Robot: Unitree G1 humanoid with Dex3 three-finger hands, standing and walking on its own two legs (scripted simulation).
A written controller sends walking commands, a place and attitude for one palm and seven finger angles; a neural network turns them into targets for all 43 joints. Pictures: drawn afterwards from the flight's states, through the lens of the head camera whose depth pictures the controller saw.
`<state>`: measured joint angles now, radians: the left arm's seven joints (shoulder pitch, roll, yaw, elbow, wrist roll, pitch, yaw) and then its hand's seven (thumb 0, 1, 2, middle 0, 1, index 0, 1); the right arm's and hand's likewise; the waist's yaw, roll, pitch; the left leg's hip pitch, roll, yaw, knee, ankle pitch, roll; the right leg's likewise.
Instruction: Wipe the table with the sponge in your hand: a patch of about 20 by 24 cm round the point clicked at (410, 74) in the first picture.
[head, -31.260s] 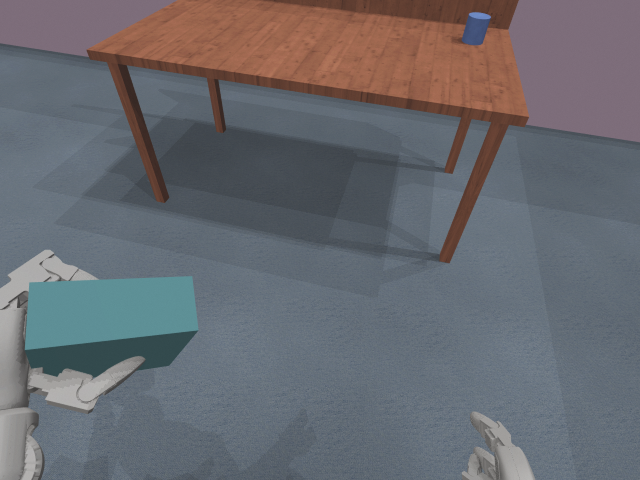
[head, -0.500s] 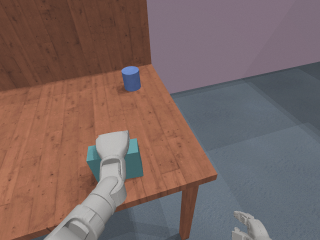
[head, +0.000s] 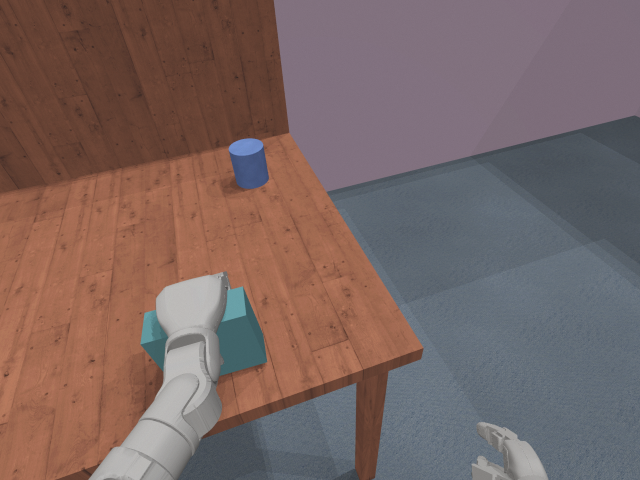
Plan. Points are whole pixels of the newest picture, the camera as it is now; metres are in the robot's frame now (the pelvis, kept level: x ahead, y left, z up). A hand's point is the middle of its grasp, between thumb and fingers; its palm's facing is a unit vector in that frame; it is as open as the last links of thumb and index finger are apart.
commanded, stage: slide back across to the middle lane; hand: left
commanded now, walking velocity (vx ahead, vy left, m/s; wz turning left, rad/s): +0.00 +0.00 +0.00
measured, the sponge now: (213, 346) +0.31 +0.20 -0.01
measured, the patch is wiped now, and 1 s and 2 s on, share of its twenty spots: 1.00 1.00 1.00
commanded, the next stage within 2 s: wipe forward along the middle lane in 0.26 s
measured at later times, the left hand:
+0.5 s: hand (175, 339) +0.29 +0.24 +0.03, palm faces -0.05 -0.06 -1.00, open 9.7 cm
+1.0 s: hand (166, 307) +0.35 +0.27 +0.03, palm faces -0.09 -0.01 -1.00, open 9.6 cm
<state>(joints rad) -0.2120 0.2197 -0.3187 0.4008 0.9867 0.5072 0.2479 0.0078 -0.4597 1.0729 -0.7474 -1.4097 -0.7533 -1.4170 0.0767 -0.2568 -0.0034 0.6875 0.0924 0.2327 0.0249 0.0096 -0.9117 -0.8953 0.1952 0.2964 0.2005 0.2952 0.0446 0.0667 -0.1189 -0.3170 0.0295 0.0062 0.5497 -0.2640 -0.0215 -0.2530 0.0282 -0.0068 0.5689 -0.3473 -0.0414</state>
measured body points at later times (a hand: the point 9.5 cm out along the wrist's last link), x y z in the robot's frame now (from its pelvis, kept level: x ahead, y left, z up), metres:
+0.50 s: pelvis +0.00 -0.01 +0.00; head -0.02 -0.04 +0.45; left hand +0.29 +0.24 +0.08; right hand +0.20 -0.23 -0.10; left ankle +0.01 +0.14 -0.73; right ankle -0.03 -0.09 -0.73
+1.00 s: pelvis -0.02 -0.01 -0.01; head +0.00 -0.03 +0.44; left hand +0.35 +0.27 +0.08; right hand +0.11 -0.26 -0.14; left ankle +0.01 +0.14 -0.73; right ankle -0.03 -0.09 -0.73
